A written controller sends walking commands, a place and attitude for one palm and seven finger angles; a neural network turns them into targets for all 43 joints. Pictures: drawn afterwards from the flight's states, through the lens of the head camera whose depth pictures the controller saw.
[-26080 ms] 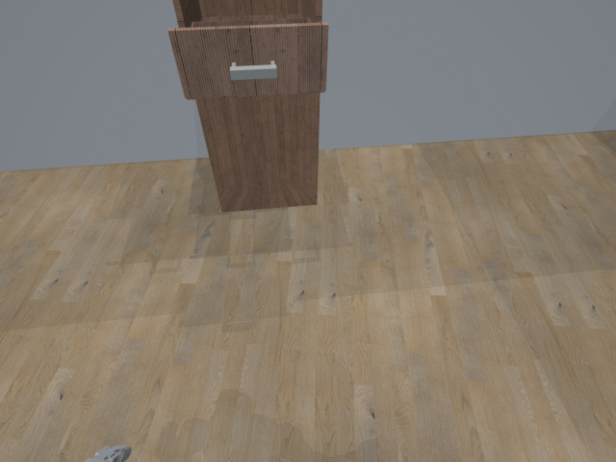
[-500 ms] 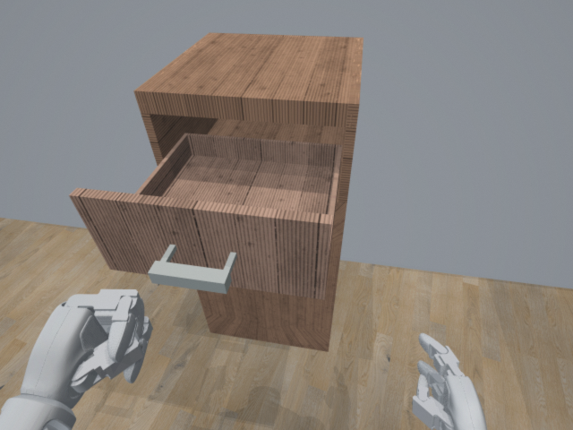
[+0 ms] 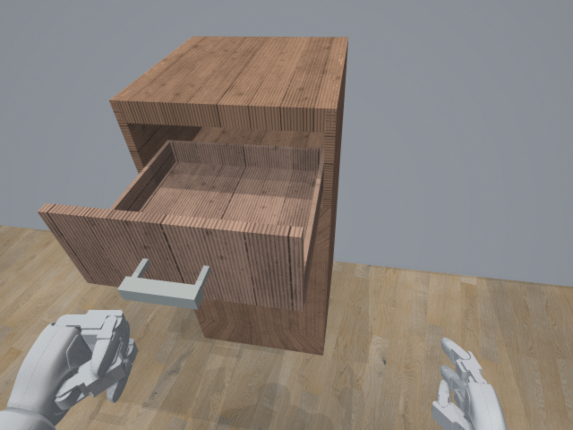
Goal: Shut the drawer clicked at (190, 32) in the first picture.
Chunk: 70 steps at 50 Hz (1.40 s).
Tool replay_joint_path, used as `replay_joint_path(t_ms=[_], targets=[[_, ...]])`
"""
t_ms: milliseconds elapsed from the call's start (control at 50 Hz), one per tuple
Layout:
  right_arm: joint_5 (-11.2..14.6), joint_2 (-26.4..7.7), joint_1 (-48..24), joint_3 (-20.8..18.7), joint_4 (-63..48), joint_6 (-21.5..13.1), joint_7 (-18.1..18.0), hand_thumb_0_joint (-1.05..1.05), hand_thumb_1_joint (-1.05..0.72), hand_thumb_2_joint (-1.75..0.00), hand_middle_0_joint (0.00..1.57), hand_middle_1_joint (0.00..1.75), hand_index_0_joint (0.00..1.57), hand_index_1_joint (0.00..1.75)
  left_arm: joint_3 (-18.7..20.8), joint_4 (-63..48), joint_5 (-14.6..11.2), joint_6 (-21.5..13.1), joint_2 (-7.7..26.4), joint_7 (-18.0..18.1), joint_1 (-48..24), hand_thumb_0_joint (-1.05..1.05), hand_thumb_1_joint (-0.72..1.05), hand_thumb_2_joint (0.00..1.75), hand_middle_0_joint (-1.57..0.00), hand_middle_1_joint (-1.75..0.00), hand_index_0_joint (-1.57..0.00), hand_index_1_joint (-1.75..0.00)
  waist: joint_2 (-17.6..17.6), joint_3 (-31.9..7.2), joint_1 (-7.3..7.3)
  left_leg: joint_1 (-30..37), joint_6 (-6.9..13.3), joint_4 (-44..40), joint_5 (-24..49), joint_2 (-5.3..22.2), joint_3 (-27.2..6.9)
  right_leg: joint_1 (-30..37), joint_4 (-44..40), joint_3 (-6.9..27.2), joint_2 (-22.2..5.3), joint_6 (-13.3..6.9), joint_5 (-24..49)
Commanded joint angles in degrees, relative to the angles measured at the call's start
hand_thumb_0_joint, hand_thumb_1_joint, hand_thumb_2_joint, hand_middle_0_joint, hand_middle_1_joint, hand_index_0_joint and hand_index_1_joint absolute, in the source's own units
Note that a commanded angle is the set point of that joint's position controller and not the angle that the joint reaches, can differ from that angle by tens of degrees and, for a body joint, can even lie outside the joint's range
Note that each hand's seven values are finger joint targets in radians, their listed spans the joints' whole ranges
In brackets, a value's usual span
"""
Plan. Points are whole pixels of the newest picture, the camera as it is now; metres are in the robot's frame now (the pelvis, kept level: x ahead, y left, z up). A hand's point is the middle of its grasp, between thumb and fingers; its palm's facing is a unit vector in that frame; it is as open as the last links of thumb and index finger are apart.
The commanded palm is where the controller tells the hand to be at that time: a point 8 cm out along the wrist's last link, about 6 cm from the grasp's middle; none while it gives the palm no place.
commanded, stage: bring the fist close to the handle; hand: left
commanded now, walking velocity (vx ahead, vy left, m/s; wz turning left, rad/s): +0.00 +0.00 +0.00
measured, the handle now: (167, 280) +0.32 +0.22 +0.05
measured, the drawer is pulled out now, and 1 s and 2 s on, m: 0.28 0.28 0.25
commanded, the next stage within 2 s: push the drawer shut in 1.26 s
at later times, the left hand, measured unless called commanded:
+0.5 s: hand (135, 355) +0.19 +0.20 +0.08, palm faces -0.07 -1.00 -0.06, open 3.2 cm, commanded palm +0.16 +0.26 +0.09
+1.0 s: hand (163, 348) +0.22 +0.19 +0.04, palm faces -0.10 -0.99 -0.03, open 3.2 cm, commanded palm +0.19 +0.25 +0.05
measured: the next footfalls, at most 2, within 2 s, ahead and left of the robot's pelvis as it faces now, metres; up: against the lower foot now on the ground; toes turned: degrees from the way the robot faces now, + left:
none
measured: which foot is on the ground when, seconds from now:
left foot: down 0.00-1.00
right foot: down 0.00-1.00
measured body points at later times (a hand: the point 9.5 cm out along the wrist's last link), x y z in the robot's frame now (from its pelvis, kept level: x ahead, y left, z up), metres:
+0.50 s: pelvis +0.01 +0.02 -0.01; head +0.01 +0.01 +0.44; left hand +0.18 +0.26 +0.09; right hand +0.20 -0.21 -0.06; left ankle +0.04 +0.12 -0.72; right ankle -0.03 -0.06 -0.72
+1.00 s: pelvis -0.01 +0.04 -0.02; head +0.03 +0.04 +0.42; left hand +0.22 +0.25 +0.05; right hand +0.16 -0.20 -0.10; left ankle +0.04 +0.12 -0.72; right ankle -0.03 -0.06 -0.72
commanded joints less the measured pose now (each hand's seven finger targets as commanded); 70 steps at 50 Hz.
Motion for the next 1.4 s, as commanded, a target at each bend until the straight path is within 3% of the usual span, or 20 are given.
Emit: replay_joint_path(t_ms=[0, 100, 160, 200, 280, 300, 320, 400, 440, 540, 600, 720, 840, 900, 940, 1000, 1120, 1160, 1320, 1380], targets=[[-0.4, -5.5, -8.5, -3.0, -9.7, -4.1, 0.2, 0.00, -0.90, -0.90, 0.20, 0.30, 0.20, 0.30, 8.7, -11.1, -0.8, -7.3, 9.7, 1.1, -3.0, 0.00, 0.90, 0.90, -1.40, -1.60, -1.40, -1.60, -4.1, -1.6, 0.60, 7.3, 1.7, -1.2, 9.1, -1.1, -3.5, -7.4, -8.3, 9.3, -4.8, 7.1, 21.6], [-0.6, -5.2, -7.8, -3.4, -9.7, -2.8, 0.8, 0.00, -0.90, -0.90, 0.20, 0.30, 0.20, 0.30, 7.8, -8.4, -0.1, -10.1, 8.1, 0.8, -1.1, 0.00, 0.90, 0.90, -1.40, -1.60, -1.40, -1.60, -3.5, -3.4, 0.19, 7.2, 1.9, -0.3, 11.7, -1.4, -2.9, -6.5, -6.3, 8.9, -5.0, 7.6, 29.0], [-0.7, -5.6, -7.5, -3.4, -9.9, -2.1, 0.6, 0.00, -0.90, -0.90, 0.20, 0.30, 0.20, 0.30, 4.6, -5.9, -0.4, -10.8, 5.9, -0.7, -3.2, 0.00, 0.90, 0.90, -1.40, -1.60, -1.40, -1.60, -5.0, -1.5, -1.02, 6.1, 1.9, -0.4, 10.2, -1.4, -3.1, -8.8, -6.1, 8.4, -4.5, 7.5, 26.0], [-0.7, -6.0, -7.6, -3.6, -9.5, -1.8, 0.3, 0.00, -0.90, -0.90, 0.20, 0.30, 0.20, 0.30, 5.0, -4.7, -0.5, -11.1, 6.9, -1.2, -5.7, 0.00, 0.90, 0.90, -1.40, -1.60, -1.40, -1.60, -4.9, -0.7, -1.46, 5.5, 2.0, 0.1, 9.3, -1.3, -3.3, -9.5, -6.6, 8.9, -4.5, 7.4, 24.0], [-1.2, -5.8, -7.2, -3.8, -10.2, -1.3, 0.4, 0.00, -0.90, -0.90, 0.20, 0.30, 0.20, 0.30, 4.5, -4.0, -0.4, -12.5, 6.1, -1.7, -5.0, 0.00, 0.90, 0.90, -1.40, -1.60, -1.40, -1.60, -4.8, -4.4, -1.20, 6.1, 2.1, 0.1, 11.3, -1.6, -3.2, -8.8, -4.7, 7.6, -4.3, 6.7, 25.2], [-1.2, -5.8, -7.4, -3.9, -9.6, -1.1, 0.6, 0.00, -0.90, -0.90, 0.20, 0.30, 0.20, 0.30, 5.4, -4.0, 0.1, -12.9, 7.4, -1.2, -5.4, 0.00, 0.90, 0.90, -1.40, -1.60, -1.40, -1.60, -3.4, -4.6, -1.09, 6.3, 2.2, 0.3, 11.6, -1.4, -3.0, -8.6, -4.7, 7.4, -4.1, 6.3, 25.1], [-1.5, -5.4, -7.1, -3.8, -10.2, -1.0, 0.9, 0.00, -0.90, -0.90, 0.20, 0.30, 0.20, 0.30, 3.3, -4.8, 0.1, -13.3, 5.1, -1.0, -4.2, 0.00, 0.90, 0.90, -1.40, -1.60, -1.40, -1.60, -2.3, -4.9, -0.95, 6.7, 2.2, -0.3, 12.1, -1.6, -2.9, -8.9, -3.9, 6.1, -3.8, 5.5, 24.1], [-1.8, -5.7, -7.2, -4.1, -9.7, -0.1, 1.2, 0.00, -0.90, -0.90, 0.20, 0.30, 0.20, 0.30, 2.4, -3.0, 1.0, -13.9, 5.2, 1.1, -6.7, 0.00, 0.90, 0.90, -1.40, -1.60, -1.40, -1.60, -2.9, -3.0, -1.72, 5.4, 2.2, -0.3, 10.1, -1.2, -3.3, -11.6, -3.4, 4.4, -2.9, 4.1, 17.7], [-2.0, -5.5, -6.9, -4.1, -10.5, 0.4, 1.6, 0.00, -0.90, -0.90, 0.20, 0.30, 0.20, 0.30, -0.7, -2.5, 1.7, -14.1, 2.5, 1.7, -5.7, 0.00, 0.90, 0.90, -1.40, -1.60, -1.40, -1.60, -2.9, -2.8, -2.02, 5.1, 2.1, -0.9, 8.8, -1.0, -3.5, -13.4, -2.4, 3.2, -2.4, 3.6, 14.2], [-2.3, -5.7, -6.2, -4.3, -11.3, 1.8, 1.9, 0.00, -0.90, -0.90, 0.20, 0.30, 0.20, 0.30, -3.3, -2.5, 3.3, -14.6, 1.8, 3.9, -8.1, 0.00, 0.90, 0.90, -1.40, -1.60, -1.40, -1.60, -3.4, -4.8, -2.78, 4.0, 1.9, -0.4, 6.3, -0.8, -4.2, -15.3, -0.7, 2.7, -2.4, 3.4, 9.9], [-2.6, -5.8, -6.0, -4.2, -10.7, 3.0, 1.7, 0.00, -0.90, -0.90, 0.20, 0.30, 0.20, 0.30, -1.4, -0.8, 4.1, -15.5, 4.0, 5.7, -10.7, 0.00, 0.90, 0.90, -1.40, -1.60, -1.40, -1.60, -3.1, -4.0, -2.94, 2.2, 1.6, -0.1, 3.7, -0.5, -4.6, -16.8, 0.0, 2.5, -2.2, 3.1, 6.5], [-2.7, -5.6, -5.1, -3.9, -11.9, 4.1, 2.2, 0.00, -0.90, -0.90, 0.20, 0.30, 0.20, 0.30, -5.4, -0.8, 4.8, -17.8, 0.9, 7.2, -12.9, 0.00, 0.90, 0.90, -1.40, -1.60, -1.40, -1.60, -1.1, -7.6, -3.27, 2.3, 1.2, 1.0, 3.4, 0.0, -5.5, -18.8, 3.1, 2.1, -2.1, 2.7, 5.2], [-2.8, -6.1, -4.4, -4.0, -12.2, 5.8, 2.3, 0.00, -0.90, -0.90, 0.20, 0.30, 0.20, 0.30, -7.6, 4.0, 5.7, -18.1, 0.0, 7.9, -15.2, 0.00, 0.90, 0.90, -1.40, -1.60, -1.40, -1.60, -2.7, -6.0, -4.13, -0.8, 0.9, 2.2, 0.3, 0.3, -6.2, -22.4, 5.0, 2.0, -1.9, 2.7, 2.9], [-2.9, -6.2, -4.7, -4.1, -12.9, 6.6, 2.4, 0.00, -0.90, -0.90, 0.20, 0.30, 0.20, 0.30, -5.3, 1.9, 6.0, -18.2, 2.7, 9.0, -14.3, 0.00, 0.90, 0.90, -1.40, -1.60, -1.40, -1.60, -1.5, -8.8, -2.93, 0.0, 1.0, 2.3, 2.0, 0.5, -6.2, -20.5, 5.3, 2.3, -2.0, 2.6, 3.9], [-2.8, -5.5, -4.5, -4.0, -13.9, 6.9, 2.5, 0.00, -0.90, -0.90, 0.20, 0.30, 0.20, 0.30, -6.0, -1.1, 5.9, -18.7, 1.9, 9.7, -14.0, 0.00, 0.90, 0.90, -1.40, -1.60, -1.40, -1.60, -1.1, -11.0, -2.71, 1.5, 0.8, 2.2, 3.6, 0.9, -6.2, -20.2, 5.9, 2.0, -2.0, 2.5, 4.6], [-2.9, -5.4, -4.5, -3.9, -13.4, 7.5, 2.5, 0.00, -0.90, -0.90, 0.20, 0.30, 0.20, 0.30, -5.1, -1.3, 6.0, -18.9, 2.8, 11.1, -13.6, 0.00, 0.90, 0.90, -1.40, -1.60, -1.40, -1.60, -0.8, -9.8, -2.87, 1.4, 0.8, 2.3, 4.5, 1.0, -6.5, -20.1, 5.8, 2.1, -1.9, 2.4, 5.1], [-2.6, -5.7, -3.9, -3.9, -14.3, 8.9, 2.7, 0.00, -0.90, -0.90, 0.20, 0.30, 0.20, 0.30, -10.4, 0.7, 6.6, -16.8, -1.6, 10.5, -11.4, 0.00, 0.90, 0.90, -1.40, -1.60, -1.40, -1.60, -2.1, -6.0, -4.14, -0.2, 0.8, 2.6, 2.4, 0.9, -6.3, -22.2, 5.5, 1.8, -1.8, 2.8, 4.4], [-2.5, -5.8, -3.9, -4.1, -14.8, 9.1, 2.6, 0.00, -0.90, -0.90, 0.20, 0.30, 0.20, 0.30, -9.2, 0.7, 6.5, -16.4, -0.4, 10.3, -10.8, 0.00, 0.90, 0.90, -1.40, -1.60, -1.40, -1.60, -4.0, -6.9, -4.08, -0.5, 0.9, 2.8, 2.4, 0.8, -6.1, -21.5, 5.4, 1.9, -1.8, 2.9, 4.7], [-2.8, -4.9, -3.9, -3.8, -14.8, 10.1, 2.3, 0.00, -0.90, -0.90, 0.20, 0.30, 0.20, 0.30, -5.7, -2.0, 6.3, -19.1, 2.1, 12.0, -11.4, 0.00, 0.90, 0.90, -1.40, -1.60, -1.40, -1.60, -2.4, -7.7, -3.35, -1.3, 1.2, 4.2, 3.7, 0.2, -4.7, -19.8, 5.6, 2.9, -2.0, 2.7, 6.5], [-2.6, -5.4, -3.8, -3.6, -14.0, 10.3, 2.2, 0.00, -0.90, -0.90, 0.20, 0.30, 0.20, 0.30, -5.3, 0.4, 5.5, -19.6, 2.6, 10.8, -14.7, 0.00, 0.90, 0.90, -1.40, -1.60, -1.40, -1.60, -2.7, -7.1, -4.49, -2.5, 1.3, 5.2, 3.1, -0.1, -4.2, -20.1, 5.1, 3.7, -2.1, 2.9, 7.0]])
